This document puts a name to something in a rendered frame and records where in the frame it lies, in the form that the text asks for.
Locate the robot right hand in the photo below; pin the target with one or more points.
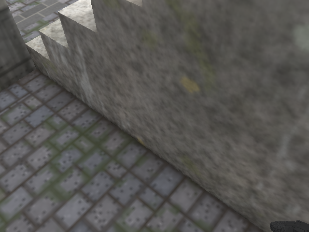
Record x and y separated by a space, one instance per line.
289 226

